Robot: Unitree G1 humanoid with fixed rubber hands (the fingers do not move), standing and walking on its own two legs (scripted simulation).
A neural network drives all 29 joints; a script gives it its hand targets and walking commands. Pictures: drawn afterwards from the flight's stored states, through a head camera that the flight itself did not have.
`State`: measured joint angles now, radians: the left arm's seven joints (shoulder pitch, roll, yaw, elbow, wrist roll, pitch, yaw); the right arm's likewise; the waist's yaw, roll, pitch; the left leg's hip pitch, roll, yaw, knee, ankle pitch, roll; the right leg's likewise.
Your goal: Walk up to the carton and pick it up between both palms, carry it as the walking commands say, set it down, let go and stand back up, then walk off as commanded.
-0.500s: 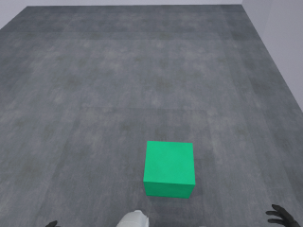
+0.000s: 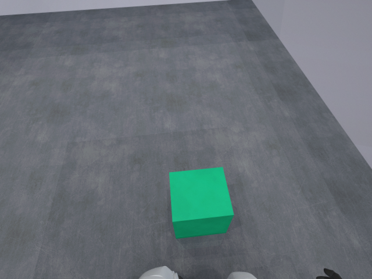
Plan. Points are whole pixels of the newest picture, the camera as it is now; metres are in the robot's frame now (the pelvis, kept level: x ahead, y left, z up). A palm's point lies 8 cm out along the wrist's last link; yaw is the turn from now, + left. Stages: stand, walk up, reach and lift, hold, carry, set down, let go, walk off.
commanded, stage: walk up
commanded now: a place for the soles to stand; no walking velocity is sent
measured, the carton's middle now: (198, 204) +0.50 -0.01 -0.61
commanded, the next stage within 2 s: reach and lift in 1.92 s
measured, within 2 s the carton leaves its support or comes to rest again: neither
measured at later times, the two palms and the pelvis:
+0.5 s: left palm out of the picture +0.09 +0.24 -0.10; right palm out of the picture +0.10 -0.34 -0.09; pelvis +0.01 -0.05 +0.03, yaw +1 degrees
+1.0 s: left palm out of the picture +0.11 +0.24 -0.09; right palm out of the picture +0.13 -0.34 -0.09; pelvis +0.04 -0.05 +0.03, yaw +1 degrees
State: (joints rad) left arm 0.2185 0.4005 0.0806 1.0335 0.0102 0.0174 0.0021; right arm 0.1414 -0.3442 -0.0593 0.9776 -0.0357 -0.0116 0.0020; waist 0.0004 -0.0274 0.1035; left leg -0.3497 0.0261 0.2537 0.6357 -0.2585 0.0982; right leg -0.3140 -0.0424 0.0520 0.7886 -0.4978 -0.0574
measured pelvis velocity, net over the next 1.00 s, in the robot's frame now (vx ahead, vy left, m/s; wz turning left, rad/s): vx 0.04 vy -0.05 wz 0.02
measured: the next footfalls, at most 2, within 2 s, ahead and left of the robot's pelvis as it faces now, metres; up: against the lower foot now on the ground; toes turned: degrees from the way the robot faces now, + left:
right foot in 0.02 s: +0.03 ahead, -0.16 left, +0.00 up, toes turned +0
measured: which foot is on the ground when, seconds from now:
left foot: down 0.00-1.00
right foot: up 0.00-0.00, down 0.02-1.00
